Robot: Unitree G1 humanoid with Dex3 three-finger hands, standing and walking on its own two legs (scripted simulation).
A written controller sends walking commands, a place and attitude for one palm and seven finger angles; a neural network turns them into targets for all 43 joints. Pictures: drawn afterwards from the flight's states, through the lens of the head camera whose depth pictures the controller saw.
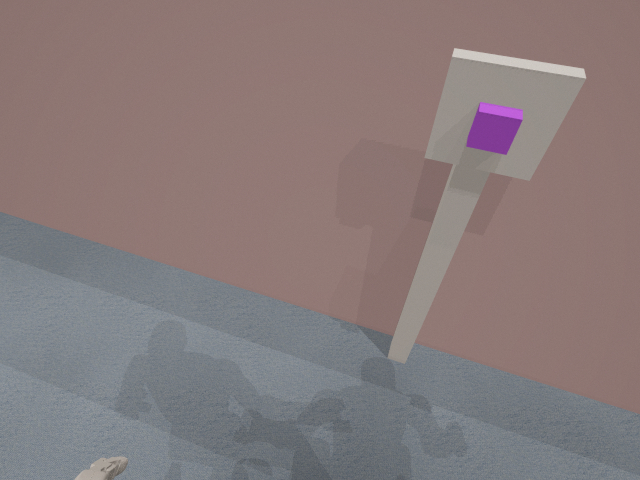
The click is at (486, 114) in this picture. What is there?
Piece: button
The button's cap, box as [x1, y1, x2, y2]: [466, 102, 522, 154]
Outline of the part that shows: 480,102 468,135 466,146 506,154 521,122 522,110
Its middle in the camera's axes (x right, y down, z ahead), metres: +0.26 -0.17 +0.58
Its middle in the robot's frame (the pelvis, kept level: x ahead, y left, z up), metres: +0.58 -0.22 +0.16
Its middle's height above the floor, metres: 0.93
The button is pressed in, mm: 0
